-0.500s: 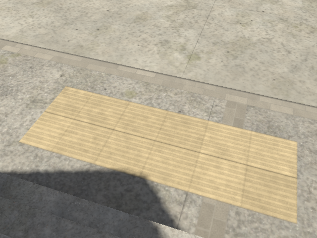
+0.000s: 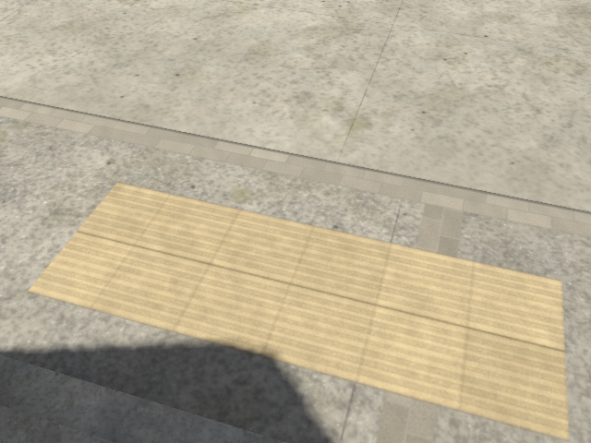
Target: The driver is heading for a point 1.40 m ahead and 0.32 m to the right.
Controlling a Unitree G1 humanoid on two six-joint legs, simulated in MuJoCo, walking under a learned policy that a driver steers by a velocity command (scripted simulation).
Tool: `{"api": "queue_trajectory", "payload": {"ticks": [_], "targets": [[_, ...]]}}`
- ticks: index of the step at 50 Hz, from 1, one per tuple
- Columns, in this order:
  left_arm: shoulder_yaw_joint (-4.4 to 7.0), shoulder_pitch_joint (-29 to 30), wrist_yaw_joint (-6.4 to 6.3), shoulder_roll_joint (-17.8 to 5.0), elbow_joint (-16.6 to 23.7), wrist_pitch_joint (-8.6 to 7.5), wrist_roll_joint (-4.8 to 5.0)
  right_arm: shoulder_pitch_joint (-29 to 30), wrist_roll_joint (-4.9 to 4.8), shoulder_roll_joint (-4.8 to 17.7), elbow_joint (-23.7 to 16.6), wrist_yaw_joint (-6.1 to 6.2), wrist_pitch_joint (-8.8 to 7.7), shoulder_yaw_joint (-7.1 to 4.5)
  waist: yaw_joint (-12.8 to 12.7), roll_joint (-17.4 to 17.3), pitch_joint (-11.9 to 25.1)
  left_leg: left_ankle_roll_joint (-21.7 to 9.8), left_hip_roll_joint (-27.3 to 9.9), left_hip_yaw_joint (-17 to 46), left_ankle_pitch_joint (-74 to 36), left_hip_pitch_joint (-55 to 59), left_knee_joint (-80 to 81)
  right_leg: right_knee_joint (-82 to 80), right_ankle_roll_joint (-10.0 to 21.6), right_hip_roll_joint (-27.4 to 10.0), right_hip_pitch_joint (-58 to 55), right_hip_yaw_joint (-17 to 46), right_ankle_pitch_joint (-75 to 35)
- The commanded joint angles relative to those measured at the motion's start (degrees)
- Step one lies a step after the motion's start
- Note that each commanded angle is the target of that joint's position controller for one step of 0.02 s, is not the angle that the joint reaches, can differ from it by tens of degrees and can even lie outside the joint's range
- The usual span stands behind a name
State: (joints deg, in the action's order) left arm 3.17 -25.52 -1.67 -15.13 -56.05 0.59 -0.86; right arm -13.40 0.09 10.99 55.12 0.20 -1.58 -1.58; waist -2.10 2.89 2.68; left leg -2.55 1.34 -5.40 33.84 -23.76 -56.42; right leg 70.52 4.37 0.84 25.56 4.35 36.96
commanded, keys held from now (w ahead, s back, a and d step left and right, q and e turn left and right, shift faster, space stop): w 0.96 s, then w+e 0.04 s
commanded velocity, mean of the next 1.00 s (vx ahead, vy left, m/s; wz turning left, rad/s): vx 0.49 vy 0.00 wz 0.00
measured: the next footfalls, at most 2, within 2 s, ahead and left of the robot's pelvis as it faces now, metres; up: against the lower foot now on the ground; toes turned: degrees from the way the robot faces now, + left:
right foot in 0.34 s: +0.19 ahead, -0.08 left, -0.20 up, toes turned -2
left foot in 0.88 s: +0.48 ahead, +0.06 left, -0.41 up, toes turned +1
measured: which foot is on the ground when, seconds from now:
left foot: down 0.00-0.34, up 0.36-0.86, down 0.88-1.00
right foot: up 0.00-0.32, down 0.34-0.88, up 0.90-1.00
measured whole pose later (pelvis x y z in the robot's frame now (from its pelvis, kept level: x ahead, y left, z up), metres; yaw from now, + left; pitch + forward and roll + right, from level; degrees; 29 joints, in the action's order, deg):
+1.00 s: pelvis +0.43 -0.02 -0.36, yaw +0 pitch -1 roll +1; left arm 0.8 -27.8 4.9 -10.2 -61.7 -4.4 -4.0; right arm -17.6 7.4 12.3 60.8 -4.5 -3.7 -2.2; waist -1.1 2.2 2.4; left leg -4.5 4.3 -2.8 17.8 -14.8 -32.9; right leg 106.1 8.4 4.6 37.3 7.2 23.3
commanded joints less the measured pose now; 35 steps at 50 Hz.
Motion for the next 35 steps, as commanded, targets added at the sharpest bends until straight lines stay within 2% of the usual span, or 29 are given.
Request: {"api": "queue_trajectory", "payload": {"ticks": [1, 2, 3, 4, 5, 6, 7, 8, 10, 12, 14, 15, 16, 17, 18, 19, 20, 21, 22, 23, 24, 25, 26, 27, 28, 30, 32, 33, 35], "targets": [[1.51, 10.49, -0.16, -4.26, 7.28, -0.36, -0.08, -17.79, 1.49, 12.35, 5.76, 0.74, -0.43, -3.0, 6.64, -6.67, -13.16, -15.88, -22.47, 41.0, -9.43, 15.54, 27.13, 4.19, 1.0, -0.07, 34.94, 8.3, -6.69], [1.44, 8.98, -0.16, -3.55, 5.96, 0.15, 0.51, -12.69, 2.09, 10.29, 4.03, 0.83, -0.57, -2.43, 3.77, -6.22, -13.96, -14.74, -21.0, 36.35, -12.85, 8.35, 24.78, 4.26, 0.34, 0.17, 30.44, 6.87, -10.55], [1.32, 7.0, 0.14, -2.39, 4.38, 0.49, -0.16, -10.37, 2.4, 9.67, 3.15, 0.95, -0.73, -2.52, 1.84, -6.23, -12.02, -13.01, -18.95, 31.48, -13.15, 2.73, 21.03, 5.09, 0.12, 0.87, 25.09, 5.28, -16.31], [1.74, 6.86, 0.61, -2.41, 3.11, 0.22, -0.18, -6.42, 2.39, 4.7, 3.2, 0.81, -1.8, -1.12, -0.5, -2.22, -10.69, -8.17, -13.87, 23.36, -3.72, -2.74, 12.74, -0.98, 0.01, 1.28, 22.19, 10.55, -34.06], [1.6, 6.51, 1.04, -1.67, 2.7, 0.19, 0.35, -4.91, 1.85, 3.89, 2.37, 0.58, -2.48, -0.59, -1.88, -5.5, -7.58, -6.55, -11.36, 19.75, -0.2, -6.14, 10.31, -2.12, -0.19, 3.32, 18.17, 6.89, -40.43], [1.01, 7.36, 1.65, -0.17, 3.72, 0.2, -0.04, -3.08, 1.27, 3.54, 1.39, 0.86, -2.83, -0.54, -3.63, -3.06, -7.64, -5.27, -8.12, 13.2, 3.07, -18.79, 10.8, -9.9, -1.04, 6.03, 6.75, 2.34, -52.06], [0.15, 6.39, 2.58, 1.28, 4.25, 0.33, -0.74, -1.55, 0.53, 5.33, 1.12, 1.19, -3.46, -0.92, -5.62, -3.73, -5.1, -5.12, -7.85, 10.65, 6.68, -25.72, 11.47, -12.2, -2.5, 7.06, -4.8, -2.57, -63.22], [-0.54, 7.18, 3.24, 1.89, 4.16, 0.19, -0.37, -1.06, -0.01, 6.81, 0.83, 1.36, -3.31, -1.31, -5.54, -5.73, -5.02, -4.9, -7.32, 8.35, 6.7, -28.25, 11.83, -16.5, -3.55, 6.79, -12.34, -5.97, -65.15], [-0.9, 13.59, 3.08, -0.14, 6.54, 0.02, -0.01, -3.79, 0.43, 8.65, 0.69, 1.4, -3.2, -1.86, -0.99, -9.2, -8.06, -5.22, -8.55, 8.74, 1.67, -21.97, 9.2, -26.12, -4.3, 5.09, -12.99, -7.16, -60.88], [-0.68, 19.46, 2.23, -1.63, 9.43, -0.75, 0.73, -9.44, 2.37, 7.87, 2.41, 2.43, -1.55, -2.03, 4.82, -11.47, -11.19, -6.69, -9.77, 10.8, -5.79, -9.1, 1.47, -39.7, -2.5, 0.97, -6.48, -6.35, -57.55], [0.1, 14.76, 1.75, -2.04, 7.34, -1.29, 1.26, -15.66, 3.33, 7.58, 4.87, 3.87, 1.2, -2.11, 7.36, -9.89, -10.28, -9.08, -10.56, 12.56, -22.79, 0.06, -8.13, -50.55, -0.94, -1.95, -8.87, -7.81, -52.26], [1.0, 6.02, 1.86, -2.63, 3.85, -1.16, 1.32, -15.53, 3.63, 8.24, 5.69, 4.96, 2.25, -2.31, 3.9, -10.49, -8.27, -10.78, -10.13, 14.18, -29.21, 0.77, -16.57, -56.86, 0.65, -4.45, -14.58, -5.22, -48.07], [2.57, -9.1, 2.18, -5.09, -1.02, -0.48, 0.97, -12.71, 3.1, 8.75, 5.98, 4.05, 2.27, -2.58, -3.83, -8.38, -0.88, -10.95, -7.89, 11.79, -33.54, -7.69, -31.53, -49.15, 1.55, -3.74, -32.86, -8.4, -50.81], [2.46, -10.47, 2.17, -6.16, -1.66, -0.32, 1.11, -12.98, 2.69, 4.57, 5.26, 3.0, 2.16, -2.58, -4.76, 4.99, -1.08, -9.15, 2.64, 6.94, 0.06, -17.14, -58.78, -55.31, 5.67, -11.16, -36.17, 3.29, -56.7], [0.7, -11.39, 3.63, -5.95, -1.86, -0.67, 1.16, -14.7, 2.08, -0.12, 2.81, 2.44, 1.61, -1.46, -0.17, 8.16, 0.04, -8.92, 4.23, 6.29, 18.73, -36.87, -72.85, -27.84, 1.19, -13.86, -45.05, 3.61, -79.77], [1.13, -11.85, 4.31, -7.63, -2.45, -0.99, 1.44, -18.07, 0.18, 2.86, 1.63, 2.58, 1.04, -1.26, 1.22, 7.86, 2.91, -10.05, 1.84, 9.5, 10.24, -44.34, -67.1, -27.93, -0.49, -15.66, -46.41, 5.0, -71.04], [2.59, -14.53, 3.59, -12.02, -4.15, -0.9, 0.99, -13.98, -0.81, 3.74, 0.56, 3.08, 0.99, -1.32, -0.96, 11.06, 3.36, -8.5, 0.94, 9.95, 4.62, -50.57, -65.78, -38.36, 6.52, -22.31, -42.34, 17.56, -37.84], [0.96, -10.37, 2.77, -6.17, -3.09, -0.53, 1.29, -5.77, 1.08, 7.33, 0.44, 3.15, 1.84, -2.24, -1.65, 2.77, -3.33, -6.21, -0.87, 9.25, -1.67, -54.12, -63.07, -46.25, 5.13, -19.11, -34.38, 20.33, -13.32], [-0.52, -9.85, 2.24, -3.42, -4.5, -1.76, 0.88, -2.46, 2.56, 5.83, -0.37, 3.06, 1.7, -2.26, -1.37, 4.72, -6.89, -3.88, -1.34, 14.93, -10.61, -55.74, -56.28, -44.83, 5.7, -20.56, -27.72, 22.77, -12.21], [-2.15, -7.89, 2.41, 0.77, -4.81, -2.91, -0.14, -3.5, 2.35, 6.04, 1.2, 2.86, 1.76, -2.5, 1.38, -0.35, -10.98, -2.24, -1.0, 16.54, -18.89, -50.99, -45.62, -41.59, 2.51, -16.22, -18.28, 18.77, -18.51], [-2.96, -7.46, 2.47, 2.39, -4.9, -3.8, -0.53, -3.37, 2.63, 5.06, 2.17, 2.47, 2.15, -2.49, 2.52, -1.28, -12.51, -1.24, -0.32, 15.2, -20.9, -47.82, -43.41, -39.1, 1.25, -14.54, -11.67, 16.11, -26.94], [-3.73, -0.42, 1.52, 2.42, -3.14, -4.69, -0.26, -0.04, 2.58, 0.35, -0.75, 1.42, 2.11, -0.3, 6.43, -2.63, -13.29, 1.71, -0.03, 11.19, -30.56, -37.49, -27.11, -43.26, 0.86, -12.3, 2.84, 11.36, -22.28], [-3.83, 1.06, 1.21, 1.58, -2.35, -5.12, 0.17, 1.43, 3.52, -0.44, -0.7, 0.72, 2.47, -0.06, 6.55, -0.73, -13.3, 2.71, -1.0, 7.59, -36.66, -29.77, -20.62, -44.66, 2.87, -11.16, 8.35, 12.36, -24.21], [-2.98, -0.81, 1.26, -1.31, -3.41, -5.2, 0.52, -2.63, 3.51, 0.82, 2.56, 0.76, 3.29, -0.6, 7.06, 3.9, -10.07, 2.09, -2.02, 7.89, -44.36, -22.83, -21.06, -44.19, 3.69, -10.77, 8.45, 12.32, -28.72], [-2.94, -3.15, 0.7, -0.85, -5.33, -5.24, 1.53, -3.39, 2.64, 1.65, 2.78, 0.47, 3.29, -0.86, 6.75, 5.61, -9.31, 1.62, -2.8, 10.88, -47.88, -27.07, -18.83, -39.86, 3.47, -10.5, 1.32, 12.23, -29.29], [-3.31, -1.22, -0.01, 0.72, -4.12, -5.51, 3.05, 2.71, 2.08, 4.45, 1.82, -0.89, 1.22, -1.47, 6.19, -0.46, -10.25, 0.78, -3.69, 8.8, -67.17, -21.07, 2.27, -36.11, 2.96, -7.29, 2.61, 8.51, -15.52], [-3.04, -2.0, -0.53, -0.3, -3.04, -4.81, 1.83, 8.83, 2.09, 2.61, 1.42, -1.19, 0.77, -0.9, 2.92, -1.14, -10.37, 0.87, -2.31, 5.57, -72.29, -12.52, 6.14, -35.17, 3.9, -6.46, 5.3, 9.05, -7.71], [-2.82, -3.27, -0.74, -0.23, -3.12, -4.12, 1.24, 9.36, 2.37, 1.95, 1.32, -1.32, 1.1, -0.84, 1.74, 1.03, -11.3, 0.81, -2.68, 6.26, -69.29, -13.72, 7.08, -32.87, 5.0, -6.5, 2.29, 9.98, -9.28], [-3.11, -9.1, -0.86, 2.54, -4.68, -3.31, 0.1, 12.79, 2.42, 1.88, -0.67, -1.01, 1.61, -0.79, -2.42, 1.07, -14.87, 0.82, -2.43, 6.65, -60.12, -20.07, 12.44, -27.85, 6.0, -5.97, -6.37, 11.06, -18.21]]}}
